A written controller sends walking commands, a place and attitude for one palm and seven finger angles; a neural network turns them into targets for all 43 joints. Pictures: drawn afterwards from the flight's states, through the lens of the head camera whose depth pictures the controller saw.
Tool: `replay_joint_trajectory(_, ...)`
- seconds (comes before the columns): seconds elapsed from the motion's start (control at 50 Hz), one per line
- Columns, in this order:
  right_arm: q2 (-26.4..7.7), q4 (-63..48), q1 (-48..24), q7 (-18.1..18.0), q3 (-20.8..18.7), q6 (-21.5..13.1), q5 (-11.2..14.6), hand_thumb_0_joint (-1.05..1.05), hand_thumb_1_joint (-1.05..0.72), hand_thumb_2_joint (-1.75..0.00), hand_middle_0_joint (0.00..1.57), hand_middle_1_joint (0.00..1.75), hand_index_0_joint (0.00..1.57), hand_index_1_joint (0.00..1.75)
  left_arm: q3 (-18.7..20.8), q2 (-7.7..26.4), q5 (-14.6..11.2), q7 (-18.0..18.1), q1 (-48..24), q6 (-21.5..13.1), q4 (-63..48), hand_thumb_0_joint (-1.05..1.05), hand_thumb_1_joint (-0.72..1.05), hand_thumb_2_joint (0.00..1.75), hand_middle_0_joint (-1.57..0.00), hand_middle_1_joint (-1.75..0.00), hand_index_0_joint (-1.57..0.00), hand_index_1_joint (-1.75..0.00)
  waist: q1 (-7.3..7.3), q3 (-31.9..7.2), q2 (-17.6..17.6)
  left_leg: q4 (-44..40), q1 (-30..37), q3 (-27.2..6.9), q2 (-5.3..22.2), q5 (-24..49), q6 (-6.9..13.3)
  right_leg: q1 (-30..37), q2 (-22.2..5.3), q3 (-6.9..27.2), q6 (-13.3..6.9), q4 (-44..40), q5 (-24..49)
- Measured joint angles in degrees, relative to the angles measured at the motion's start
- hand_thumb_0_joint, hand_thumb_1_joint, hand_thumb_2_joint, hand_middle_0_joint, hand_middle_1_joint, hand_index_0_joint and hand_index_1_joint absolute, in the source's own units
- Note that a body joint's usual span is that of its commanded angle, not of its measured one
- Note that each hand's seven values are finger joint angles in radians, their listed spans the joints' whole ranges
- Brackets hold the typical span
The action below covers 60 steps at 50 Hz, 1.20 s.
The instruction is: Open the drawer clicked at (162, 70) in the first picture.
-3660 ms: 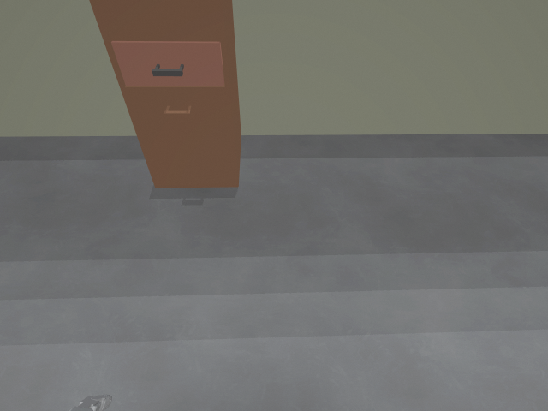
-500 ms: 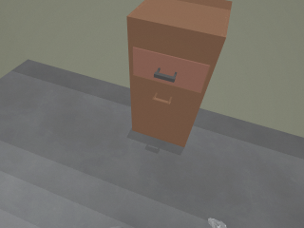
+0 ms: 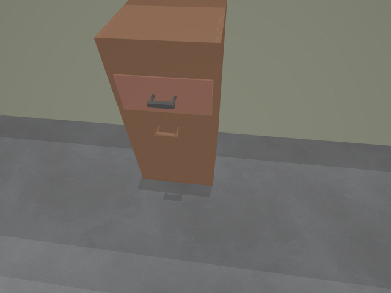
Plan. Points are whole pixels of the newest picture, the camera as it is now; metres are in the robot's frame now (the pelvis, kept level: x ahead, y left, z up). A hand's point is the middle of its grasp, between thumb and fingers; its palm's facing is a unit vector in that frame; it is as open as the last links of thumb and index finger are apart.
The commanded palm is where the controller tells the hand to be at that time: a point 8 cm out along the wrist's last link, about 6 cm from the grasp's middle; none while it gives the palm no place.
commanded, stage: take the last steps up to it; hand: left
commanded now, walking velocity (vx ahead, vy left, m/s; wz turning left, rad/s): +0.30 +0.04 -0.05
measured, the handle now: (162, 101) +0.81 +0.18 -0.12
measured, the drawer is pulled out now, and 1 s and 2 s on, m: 0.00 0.00 0.00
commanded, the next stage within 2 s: come to a stop and stand still in 0.78 s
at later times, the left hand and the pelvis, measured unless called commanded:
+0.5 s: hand (134, 279) +0.19 +0.17 -0.17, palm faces -0.06 -0.98 -0.19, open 7.4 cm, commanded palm none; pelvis +0.11 -0.01 -0.01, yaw -4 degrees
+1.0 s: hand (143, 270) +0.21 +0.16 -0.19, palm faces +0.10 -0.99 -0.14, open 7.3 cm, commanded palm none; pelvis +0.26 +0.00 -0.01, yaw +0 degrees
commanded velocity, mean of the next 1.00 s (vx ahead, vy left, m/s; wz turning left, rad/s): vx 0.17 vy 0.02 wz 0.00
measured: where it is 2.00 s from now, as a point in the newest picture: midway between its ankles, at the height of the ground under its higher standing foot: outside the picture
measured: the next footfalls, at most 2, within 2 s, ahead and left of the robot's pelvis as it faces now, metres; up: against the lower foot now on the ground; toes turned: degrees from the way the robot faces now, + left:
left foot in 0.14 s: +0.03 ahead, +0.13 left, +0.00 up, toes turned +5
right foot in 0.52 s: +0.22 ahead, -0.12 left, +0.00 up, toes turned -11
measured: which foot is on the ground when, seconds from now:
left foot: up 0.00-0.12, down 0.14-0.52, up 0.54-0.96, down 0.98-1.00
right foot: down 0.00-0.14, up 0.16-0.50, down 0.52-1.00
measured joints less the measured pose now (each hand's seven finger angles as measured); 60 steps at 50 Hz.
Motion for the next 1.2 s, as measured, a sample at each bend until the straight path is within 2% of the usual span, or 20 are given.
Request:
replay_joint_trajectory(0.08, 1.2, 0.9, 1.6, 0.3, 0.7, -1.1, 0.0, 0.01, -0.91, -0.9, 0.19, 0.29, 0.2, 0.3, 0.1, 0.2, 0.1, -0.2, 0.6, -0.7, 1.0, 0.01, 0.92, 0.9, -0.21, -0.3, -0.21, -0.3, 0.86, -0.7, -1.0, -10.2, 5.4, 0.9, -0.7, -2.4, 1.0, 0.8, 0.6, 0.2, 0.2, -0.8, -0.1)
replay_joint_trajectory(0.12, 1.9, 1.1, 2.6, 0.2, 1.3, -2.3, 0.1, 0.01, -0.91, -0.9, 0.19, 0.3, 0.2, 0.3, 0.3, 0.5, -0.2, -0.4, 1.4, -0.7, 1.9, 0.01, 0.92, 0.9, -0.21, -0.3, -0.21, -0.3, 0.97, -1.3, -1.5, -18.5, 9.6, 1.7, -1.1, 0.0, 1.7, 0.7, 0.8, 0.3, 0.7, 0.6, -1.2)
replay_joint_trajectory(0.14, 2.2, 1.1, 3.1, 0.1, 1.5, -3.0, 0.0, 0.01, -0.91, -0.9, 0.19, 0.3, 0.2, 0.3, 0.4, 0.6, -0.5, -0.5, 1.8, -0.5, 2.3, 0.01, 0.92, 0.9, -0.21, -0.3, -0.21, -0.3, 0.82, -1.6, -1.6, -21.8, 11.0, 1.6, -1.3, 2.6, 2.8, 0.1, 0.9, 0.3, 0.9, 2.5, -2.6)
replay_joint_trajectory(0.2, 3.7, 1.1, 4.6, -0.2, 2.0, -3.9, -0.2, 0.01, -0.91, -0.9, 0.19, 0.3, 0.2, 0.3, 0.7, 1.2, -0.3, -0.9, 2.8, 0.7, 4.0, 0.01, 0.92, 0.9, -0.21, -0.3, -0.2, -0.3, 0.11, -2.1, -3.0, -22.5, 13.1, 3.1, -2.0, 3.7, 4.4, -4.0, -0.1, 0.6, 1.0, 14.9, -10.8)
replay_joint_trajectory(0.26, 4.9, 1.5, 6.8, -0.6, 2.5, -4.6, -0.1, 0.0, -0.91, -0.89, 0.2, 0.3, 0.2, 0.3, 0.9, 1.3, 0.3, -1.6, 2.6, 1.1, 4.9, 0.01, 0.92, 0.9, -0.2, -0.3, -0.2, -0.3, -0.88, -2.3, -2.7, -26.9, 16.4, 3.6, -2.4, 4.3, 4.4, -9.3, -1.4, 0.3, 1.4, 26.7, -9.2)
replay_joint_trajectory(0.3, 5.6, 2.3, 8.1, -0.7, 2.8, -4.9, 0.0, 0.0, -0.91, -0.89, 0.2, 0.3, 0.2, 0.3, 1.0, 1.3, 0.3, -1.9, 1.8, 0.7, 4.7, 0.01, 0.91, 0.9, -0.2, -0.3, -0.2, -0.3, -0.92, -1.7, -2.5, -29.8, 18.5, 3.9, -2.8, 5.2, 4.3, -11.9, -2.8, 0.2, 2.0, 29.8, -6.7)
replay_joint_trajectory(0.4, 7.0, 4.6, 10.4, -0.7, 2.9, -5.5, 0.0, 0.0, -0.91, -0.89, 0.2, 0.3, 0.2, 0.3, 0.9, 1.0, 0.1, -2.0, -0.9, 0.2, 3.3, 0.01, 0.91, 0.9, -0.2, -0.3, -0.2, -0.3, -1.14, 0.2, -2.0, -33.1, 22.3, 4.5, -3.1, 4.7, 3.6, -13.8, -5.4, -0.8, 3.1, 23.1, -4.5)
replay_joint_trajectory(0.5, 6.9, 6.3, 11.9, -0.4, 2.5, -5.3, -0.2, 0.01, -0.9, -0.89, 0.2, 0.3, 0.2, 0.3, 0.8, 0.2, 0.0, -2.1, -3.7, -0.9, 2.1, 0.01, 0.91, 0.9, -0.2, -0.3, -0.2, -0.3, -2.23, 1.6, -0.8, -29.0, 23.7, 5.0, -1.9, -0.5, 1.6, -9.7, -4.7, -3.1, 2.5, 10.5, -2.8)
replay_joint_trajectory(0.52, 6.8, 6.6, 12.3, -0.4, 2.4, -5.2, 0.0, 0.01, -0.9, -0.89, 0.2, 0.3, 0.2, 0.3, 0.7, 0.1, 0.1, -2.1, -4.1, -1.6, 1.8, 0.01, 0.91, 0.9, -0.2, -0.3, -0.2, -0.3, -2.14, 1.8, -0.5, -25.8, 23.0, 4.8, -1.2, -2.7, 1.3, -8.3, -4.2, -3.5, 1.8, 8.2, -0.6)
replay_joint_trajectory(0.54, 6.5, 7.1, 12.1, -0.2, 2.2, -5.0, 0.3, 0.01, -0.9, -0.89, 0.2, 0.3, 0.2, 0.3, 0.7, -0.2, 0.3, -1.9, -4.7, -2.5, 1.7, 0.01, 0.91, 0.9, -0.2, -0.3, -0.2, -0.3, -1.98, 2.3, 0.3, -20.1, 21.0, 4.4, 0.0, -4.8, 2.0, -8.2, -3.6, -4.2, 0.8, 9.5, -0.1)
replay_joint_trajectory(0.58, 5.9, 7.2, 11.0, 0.1, 2.1, -4.1, 0.6, 0.01, -0.91, -0.89, 0.2, 0.3, 0.2, 0.3, 0.4, -0.9, -0.1, -1.5, -5.2, -3.9, 1.4, 0.01, 0.91, 0.9, -0.2, -0.3, -0.2, -0.3, -1.9, 3.0, 0.9, -3.3, 14.1, 1.4, 0.2, -7.1, 3.5, -7.0, -3.5, -5.6, -0.1, 11.3, -2.6)
replay_joint_trajectory(0.62, 5.2, 7.0, 9.3, 0.2, 1.6, -3.5, 0.6, 0.01, -0.91, -0.89, 0.2, 0.3, 0.2, 0.3, 0.7, -1.5, -0.7, -0.7, -4.6, -4.4, 1.2, 0.0, 0.92, 0.9, -0.2, -0.3, -0.2, -0.3, -1.18, 2.7, 0.8, 9.1, 7.4, 0.1, -0.1, -4.7, 4.3, -4.3, -3.3, -6.3, -0.3, 9.2, -3.6)
replay_joint_trajectory(0.66, 4.2, 6.0, 7.1, 0.2, 1.1, -3.3, 0.4, 0.01, -0.91, -0.89, 0.2, 0.3, 0.2, 0.3, 1.1, -1.2, -0.8, 0.2, -3.7, -4.7, 1.3, -0.01, 0.95, 0.9, -0.21, -0.3, -0.21, -0.3, -0.51, 2.2, 0.9, 13.6, 1.9, -0.1, 0.4, -0.7, 4.2, -1.5, -2.8, -6.8, -0.1, 5.5, -2.7)
replay_joint_trajectory(0.78, 1.8, 1.7, 0.1, 0.4, 0.3, -3.4, 0.0, 0.01, -0.91, -0.9, 0.19, 0.29, 0.2, 0.3, 0.0, -0.8, -0.1, 0.4, 0.7, -4.3, 4.0, -0.01, 0.94, 0.9, -0.2, -0.3, -0.2, -0.3, -0.34, 0.6, 0.9, 6.1, -6.3, 0.7, 2.0, 6.4, 2.2, 4.9, -1.8, -7.2, 0.2, -3.1, -1.2)
replay_joint_trajectory(0.92, 2.0, -0.6, -4.8, 1.4, 1.0, -3.3, 0.2, 0.0, -0.91, -0.9, 0.19, 0.29, 0.2, 0.3, -0.9, -1.8, 0.2, 0.0, 5.2, -3.6, 6.7, 0.0, 0.92, 0.9, -0.2, -0.3, -0.2, -0.3, 1.85, 0.7, -0.2, -9.3, -4.0, 1.9, 1.4, 8.7, 2.3, 9.8, -2.0, -7.7, 2.1, -4.4, -4.3)
replay_joint_trajectory(0.98, 2.5, -1.0, -5.8, 1.0, 2.0, -4.1, 0.3, 0.0, -0.91, -0.9, 0.19, 0.29, 0.2, 0.3, -1.2, -2.0, 0.0, 0.6, 6.6, -2.5, 7.5, 0.0, 0.92, 0.9, -0.2, -0.3, -0.2, -0.3, 2.81, 1.2, -0.7, -18.2, 1.1, 2.1, 0.7, 15.5, 2.7, 10.2, -2.4, -7.6, 3.7, -0.3, -8.1)
replay_joint_trajectory(1.0, 3.0, -0.8, -6.2, 0.6, 2.2, -4.5, 0.3, 0.0, -0.91, -0.9, 0.19, 0.29, 0.2, 0.3, -1.4, -1.8, -0.2, 0.8, 6.6, -2.0, 7.9, 0.0, 0.91, 0.9, -0.2, -0.3, -0.2, -0.3, 2.87, 1.4, -1.4, -18.6, 2.0, 2.5, 0.2, 13.6, 3.4, 9.5, -3.1, -7.3, 4.2, 2.3, -9.9)
replay_joint_trajectory(1.06, 5.1, -0.6, -7.7, -0.4, 3.3, -4.3, 0.7, 0.0, -0.91, -0.9, 0.19, 0.29, 0.2, 0.3, -1.7, -0.9, -0.9, 1.7, 5.5, -0.5, 8.1, 0.01, 0.91, 0.9, -0.2, -0.3, -0.2, -0.3, 3.77, 2.7, -4.5, -18.1, 3.2, 4.7, -1.4, 9.1, 5.3, 5.8, -4.6, -3.2, 4.3, 10.5, -16.1)
replay_joint_trajectory(1.12, 6.4, -1.2, -9.3, -1.4, 3.6, -3.5, 0.8, 0.0, -0.91, -0.89, 0.2, 0.3, 0.2, 0.3, -1.5, -0.6, -0.7, 1.8, 3.3, 1.0, 6.9, 0.01, 0.91, 0.9, -0.2, -0.3, -0.2, -0.3, 3.1, 4.4, -4.2, -20.5, 4.2, 5.3, -1.4, 10.5, 5.6, -0.2, -3.5, -0.5, 4.4, 21.4, -19.4)
replay_joint_trajectory(1.2, 6.0, -2.7, -10.8, -2.2, 2.4, -2.7, 0.9, -0.02, -0.92, -0.89, 0.2, 0.3, 0.21, 0.3, -0.2, 0.9, -0.5, 1.4, 0.3, 2.1, 4.1, 0.01, 0.91, 0.9, -0.2, -0.3, -0.2, -0.3, 1.76, 5.8, -3.0, -23.2, 4.0, 5.7, -0.6, 12.8, 5.7, -8.3, -2.0, 1.9, 4.9, 33.5, -17.6)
